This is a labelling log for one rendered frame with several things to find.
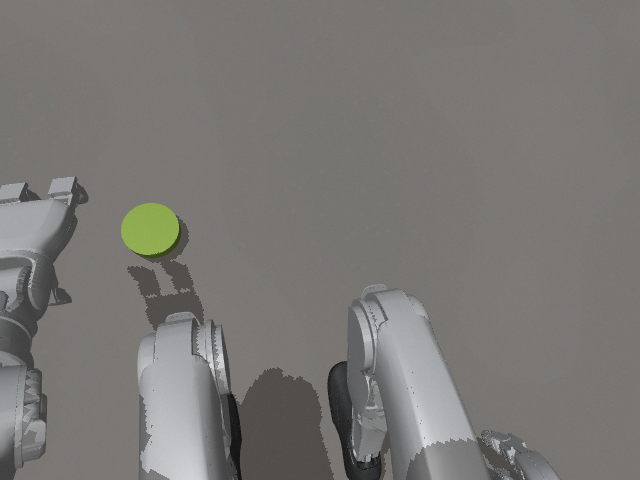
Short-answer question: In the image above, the left robot arm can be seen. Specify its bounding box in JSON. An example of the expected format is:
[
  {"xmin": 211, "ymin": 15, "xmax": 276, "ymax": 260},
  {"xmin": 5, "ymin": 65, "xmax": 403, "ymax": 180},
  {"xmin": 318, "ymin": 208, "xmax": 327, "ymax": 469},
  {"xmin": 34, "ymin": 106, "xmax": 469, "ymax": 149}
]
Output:
[{"xmin": 0, "ymin": 250, "xmax": 55, "ymax": 480}]

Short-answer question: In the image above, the tin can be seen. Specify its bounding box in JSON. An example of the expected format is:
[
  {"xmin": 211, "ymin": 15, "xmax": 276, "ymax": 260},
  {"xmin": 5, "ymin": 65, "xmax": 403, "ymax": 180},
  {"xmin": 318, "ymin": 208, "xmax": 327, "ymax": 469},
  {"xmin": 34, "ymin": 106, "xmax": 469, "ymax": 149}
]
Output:
[{"xmin": 121, "ymin": 203, "xmax": 181, "ymax": 258}]

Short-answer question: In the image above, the left robot hand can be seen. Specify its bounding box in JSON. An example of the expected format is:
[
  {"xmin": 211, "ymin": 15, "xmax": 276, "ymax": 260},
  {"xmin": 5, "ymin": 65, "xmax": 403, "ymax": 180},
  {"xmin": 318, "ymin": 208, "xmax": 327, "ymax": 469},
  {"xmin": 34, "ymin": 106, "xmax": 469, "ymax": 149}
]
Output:
[{"xmin": 0, "ymin": 176, "xmax": 89, "ymax": 306}]

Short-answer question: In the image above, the right robot foot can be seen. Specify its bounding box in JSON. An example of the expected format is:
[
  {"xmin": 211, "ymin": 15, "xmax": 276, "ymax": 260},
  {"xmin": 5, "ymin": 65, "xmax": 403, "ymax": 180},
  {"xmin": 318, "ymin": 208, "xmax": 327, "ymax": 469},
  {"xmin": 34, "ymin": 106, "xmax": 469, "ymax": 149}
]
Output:
[{"xmin": 328, "ymin": 361, "xmax": 382, "ymax": 480}]

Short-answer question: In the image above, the right robot hand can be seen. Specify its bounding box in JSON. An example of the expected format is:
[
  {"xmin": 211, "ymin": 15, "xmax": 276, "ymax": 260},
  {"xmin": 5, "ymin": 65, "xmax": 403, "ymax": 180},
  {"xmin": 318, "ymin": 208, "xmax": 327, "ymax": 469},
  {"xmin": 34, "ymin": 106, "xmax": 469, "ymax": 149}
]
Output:
[{"xmin": 481, "ymin": 430, "xmax": 561, "ymax": 480}]

